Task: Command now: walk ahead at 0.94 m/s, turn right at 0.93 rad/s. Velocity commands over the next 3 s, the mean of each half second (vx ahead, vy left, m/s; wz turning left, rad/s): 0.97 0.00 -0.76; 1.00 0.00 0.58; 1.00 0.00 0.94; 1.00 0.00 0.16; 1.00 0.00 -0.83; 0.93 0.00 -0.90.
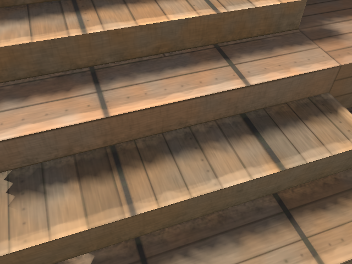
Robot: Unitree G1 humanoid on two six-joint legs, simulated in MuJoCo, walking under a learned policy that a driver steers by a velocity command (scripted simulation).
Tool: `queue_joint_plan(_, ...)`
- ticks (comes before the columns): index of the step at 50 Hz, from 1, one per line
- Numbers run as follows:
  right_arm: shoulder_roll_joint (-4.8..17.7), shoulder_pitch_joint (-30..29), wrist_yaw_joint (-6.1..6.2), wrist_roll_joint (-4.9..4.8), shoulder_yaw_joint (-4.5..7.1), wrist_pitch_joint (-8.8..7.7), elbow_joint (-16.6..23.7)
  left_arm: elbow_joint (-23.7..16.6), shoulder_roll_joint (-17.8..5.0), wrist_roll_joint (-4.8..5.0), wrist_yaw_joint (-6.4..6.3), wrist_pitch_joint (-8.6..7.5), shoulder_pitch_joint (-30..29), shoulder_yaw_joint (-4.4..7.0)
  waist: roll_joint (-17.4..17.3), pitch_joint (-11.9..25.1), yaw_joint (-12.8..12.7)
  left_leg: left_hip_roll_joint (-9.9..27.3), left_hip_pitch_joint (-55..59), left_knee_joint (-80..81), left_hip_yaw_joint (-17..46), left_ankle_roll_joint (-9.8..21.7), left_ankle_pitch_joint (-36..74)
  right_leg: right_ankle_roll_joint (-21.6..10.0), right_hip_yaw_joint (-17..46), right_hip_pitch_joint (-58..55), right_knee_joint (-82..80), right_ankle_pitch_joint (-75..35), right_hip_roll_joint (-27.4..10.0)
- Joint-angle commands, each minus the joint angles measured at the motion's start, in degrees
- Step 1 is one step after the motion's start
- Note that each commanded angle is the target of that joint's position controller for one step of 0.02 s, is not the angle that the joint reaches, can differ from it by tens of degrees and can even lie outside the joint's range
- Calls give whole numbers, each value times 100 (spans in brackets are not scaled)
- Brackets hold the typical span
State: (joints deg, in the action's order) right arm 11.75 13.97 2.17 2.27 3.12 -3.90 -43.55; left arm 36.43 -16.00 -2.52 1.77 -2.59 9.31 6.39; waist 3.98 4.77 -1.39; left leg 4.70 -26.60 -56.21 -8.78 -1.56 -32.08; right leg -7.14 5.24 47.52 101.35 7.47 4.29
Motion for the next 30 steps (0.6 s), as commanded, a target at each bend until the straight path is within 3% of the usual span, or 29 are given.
queue_joint_plan(1, -392, 260, -227, 33, -145, -335, -431, -632, 921, 41, 51, 161, -173, -491, -886, -1008, -330, 1262, 658, 3594, 1921, 412, -268, -85, 416, 2123, 1022, 334, -432)
queue_joint_plan(2, -164, 229, -244, 60, -98, -390, -437, -687, 566, 110, 56, 226, -421, -432, -661, -1118, -270, 1199, 570, 4009, 1462, 440, -54, -15, 203, 1951, 394, 308, -369)
queue_joint_plan(3, -24, 161, -198, 61, -56, -496, -404, -846, 337, 94, 93, 275, -755, -387, -579, -1261, -306, 1271, 402, 4373, 1239, 425, 333, 38, 383, 1623, -214, -19, -511)
queue_joint_plan(4, 199, 45, -151, 86, -11, -542, -325, -816, -15, 101, 138, 352, -860, -270, -531, -1237, -272, 1228, 681, 4725, 813, 452, 916, 78, 58, 1429, -703, -79, -451)
queue_joint_plan(5, 341, 164, -102, 129, 26, -580, -392, -810, -104, 53, 139, 412, -933, -198, -663, -1143, -267, 1239, 1183, 4818, 539, 501, 1482, 44, -68, 1466, -486, -68, -514)
queue_joint_plan(7, 441, 961, -78, 159, 52, -602, -686, -831, 165, 20, 23, 431, -1248, -218, -497, -1102, -21, 1378, 2782, 4546, 190, 618, 2523, -187, -185, 2697, 637, 941, -459)
queue_joint_plan(9, 424, 1705, -101, 244, 32, -554, -968, -1120, 365, 15, -88, 386, -2160, -302, -289, -1451, 227, 1395, 3854, 4560, -157, 517, 3402, -454, -427, 3678, 607, 1977, -391)
queue_joint_plan(10, 350, 2122, -106, 261, 6, -514, -1139, -1243, 494, 13, -105, 374, -2640, -373, -452, -1459, 416, 1407, 4430, 4485, -252, 488, 3945, -544, -710, 4207, 858, 2403, -346)
queue_joint_plan(11, 339, 2300, -81, 293, -29, -467, -1232, -1368, 562, 35, -101, 328, -2901, -433, -571, -1487, 430, 1395, 4796, 4493, -448, 374, 4280, -593, -773, 4474, 580, 2696, -424)
queue_joint_plan(13, 135, 2523, -36, 197, -105, -334, -1456, -1687, 649, 24, -40, 342, -3329, -602, -814, -1530, 364, 1089, 4368, 4980, -944, 348, 5527, -625, -1701, 3480, -704, 2865, -517)
queue_joint_plan(14, 352, 1769, 15, 65, -115, -244, -1149, -1474, 554, 160, 87, 337, -2804, -676, -662, -1213, -33, 723, 3102, 5079, -1542, 354, 7552, -636, -2478, 1114, -2427, 2321, -272)
queue_joint_plan(15, 745, 2082, 145, -173, -47, -240, -1006, -1248, 443, 358, 198, 408, -2235, -687, -593, -44, -24, 936, 2520, 4251, -1174, 599, 10305, -577, -2535, -1332, -3026, 1061, 134)
queue_joint_plan(16, 1569, 2015, 105, -168, 144, -226, -800, -1055, 189, 342, 155, 477, -1022, -460, -1275, 420, -570, 1369, 2645, 3060, -901, 744, 12432, -522, -2552, -2198, -2993, 1808, 490)
queue_joint_plan(17, 2045, 1716, -56, -301, 287, -201, -506, -663, -288, 283, 76, 494, 552, -238, -1872, 1180, -1185, 1631, 2608, 1260, -596, 917, 14120, -770, -2110, -3558, -3317, 2396, 935)
queue_joint_plan(18, 1996, 1243, -169, -414, 334, -347, -27, -366, -813, 296, 21, 475, 1112, 28, -1547, 1336, -1493, 972, 569, -1102, -443, 667, 12396, -1339, -81, -5081, -4267, 3010, 475)
queue_joint_plan(19, 1110, 815, -448, -369, 207, -490, 395, -273, -1331, 366, -15, 448, 926, 256, 33, 1607, -1039, -705, -1009, -4072, -161, 286, 2854, -1859, 2988, -5701, -6661, 2638, -1146)
queue_joint_plan(20, 752, 310, -498, -235, 157, -634, 709, -417, -1387, 173, -68, 417, 848, 279, -582, 2413, -831, -634, -1015, -5296, 1205, 460, 2532, -1336, 4409, -5643, -7436, 3012, -1425)
queue_joint_plan(21, 481, 17, -453, -258, 96, -601, 787, -160, -1328, 164, -66, 293, 779, 247, -1225, 1929, -669, -482, -1115, -5472, 1474, 522, 2624, -1112, 4383, -4941, -7815, 3245, -1508)
queue_joint_plan(22, 203, 25, -348, -283, 7, -543, 847, 164, -998, 129, -92, 110, 731, 153, -1496, 1155, -478, -425, -1409, -5709, 1544, 577, 2453, -1053, 4295, -4183, -7983, 2905, -1600)
queue_joint_plan(23, -115, -101, -245, -132, -126, -474, 967, 435, -582, 45, -119, -99, 694, 12, -1485, 330, -189, -329, -1769, -5878, 1631, 678, 2132, -989, 3736, -3404, -7928, 2400, -1493)
queue_joint_plan(24, -524, -143, -199, -55, -310, -344, 1188, 694, -192, -30, -122, -236, 734, -143, -1210, 46, 135, -296, -1954, -6398, 1710, 768, 1882, -882, 3293, -2855, -7900, 1447, -1589)
queue_joint_plan(25, -700, -252, -145, -25, -417, -224, 1233, 919, 107, -71, -107, -339, 915, -266, -1240, -185, 216, -239, -2314, -6804, 1749, 837, 1516, -878, 2751, -2553, -7717, 877, -1672)
queue_joint_plan(26, -572, -205, -88, -56, -405, -94, 1231, 998, 183, -81, -107, -429, 966, -323, -1306, -345, 388, -180, -2638, -6448, 1839, 812, 1305, -712, 2278, -2450, -7930, 675, -1731)
queue_joint_plan(27, -469, -179, -58, -156, -362, 21, 1141, 1106, 343, -57, -92, -511, 872, -396, -1361, -691, 499, -186, -2796, -5970, 1951, 808, 1424, -430, 1641, -2117, -8252, 309, -1642)
queue_joint_plan(28, -580, -372, -45, -217, -394, 76, 1251, 1263, 360, -62, -31, -588, 1038, -425, -961, -905, 474, -386, -3168, -6300, 1785, 843, 1190, -253, 1242, -2083, -8312, -664, -1600)
queue_joint_plan(29, -884, -800, 11, -256, -481, 105, 1352, 1574, 393, -93, -3, -598, 1500, -455, -542, -949, 348, -642, -4176, -7545, 1521, 1022, 782, -167, 911, -2712, -8244, -1475, -1604)
queue_joint_plan(30, -955, -1073, 58, -278, -516, 143, 1442, 1731, 376, -39, 15, -616, 1783, -490, -627, -1001, 337, -706, -4810, -7567, 1429, 1176, 708, 52, 388, -3181, -8259, -1457, -1426)
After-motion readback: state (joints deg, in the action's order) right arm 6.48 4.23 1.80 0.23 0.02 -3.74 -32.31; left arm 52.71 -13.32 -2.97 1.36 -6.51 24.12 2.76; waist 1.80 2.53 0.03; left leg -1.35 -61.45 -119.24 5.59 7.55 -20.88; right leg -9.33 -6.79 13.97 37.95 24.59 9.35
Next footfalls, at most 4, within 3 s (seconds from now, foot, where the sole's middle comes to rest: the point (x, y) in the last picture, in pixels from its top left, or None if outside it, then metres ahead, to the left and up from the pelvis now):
0.34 right None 0.45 -0.13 -0.58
0.80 left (230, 153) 0.82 -0.15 -0.43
1.14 right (281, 59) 1.23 -0.38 -0.29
1.58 left None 1.50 -0.08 -0.15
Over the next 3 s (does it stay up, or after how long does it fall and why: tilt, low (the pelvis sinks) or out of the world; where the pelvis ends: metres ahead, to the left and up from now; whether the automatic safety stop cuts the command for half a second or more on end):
stays up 2.66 0.12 0.76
